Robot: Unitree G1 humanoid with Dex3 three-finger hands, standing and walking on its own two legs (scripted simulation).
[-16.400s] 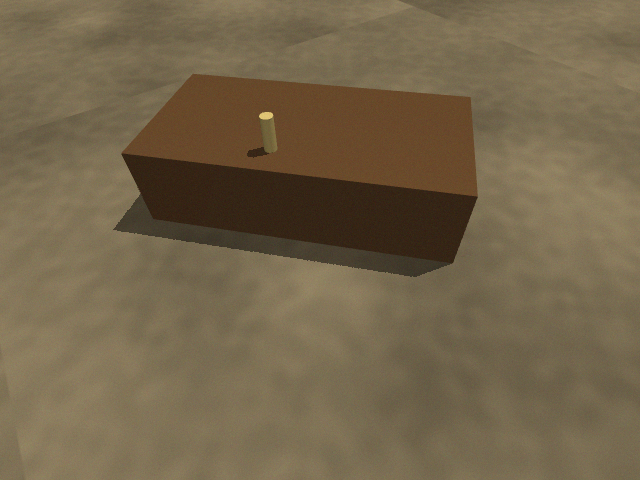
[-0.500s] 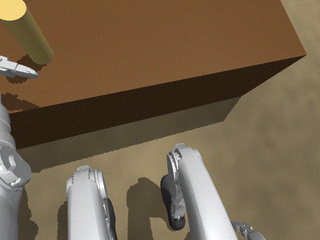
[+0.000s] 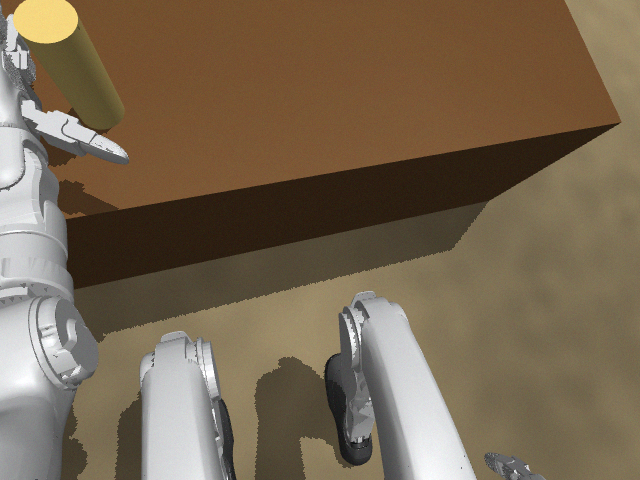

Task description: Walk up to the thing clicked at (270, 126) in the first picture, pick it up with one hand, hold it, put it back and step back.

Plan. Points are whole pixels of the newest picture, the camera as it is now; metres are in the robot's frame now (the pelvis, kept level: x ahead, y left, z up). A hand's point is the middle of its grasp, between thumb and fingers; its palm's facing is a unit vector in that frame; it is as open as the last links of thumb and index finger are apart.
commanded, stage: close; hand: left
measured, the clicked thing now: (78, 72) +0.59 +0.19 -0.01
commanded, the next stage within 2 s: settle in 1.00 s
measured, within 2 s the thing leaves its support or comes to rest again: leaves its support in 1.48 s
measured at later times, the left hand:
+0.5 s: hand (90, 92) +0.56 +0.18 -0.01, palm faces +0.08 -1.00 -0.03, open 15.2 cm
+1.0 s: hand (87, 89) +0.58 +0.18 -0.02, palm faces +0.11 -0.99 -0.03, open 8.0 cm
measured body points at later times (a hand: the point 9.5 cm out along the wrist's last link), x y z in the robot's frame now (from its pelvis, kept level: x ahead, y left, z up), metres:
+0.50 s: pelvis +0.00 +0.00 -0.02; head +0.23 +0.03 +0.37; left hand +0.55 +0.23 -0.01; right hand +0.05 -0.27 -0.13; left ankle +0.07 +0.12 -0.41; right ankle +0.10 -0.13 -0.41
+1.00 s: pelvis +0.00 +0.00 -0.03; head +0.23 +0.04 +0.35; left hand +0.56 +0.24 -0.02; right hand +0.03 -0.27 -0.15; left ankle +0.07 +0.12 -0.41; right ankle +0.10 -0.13 -0.41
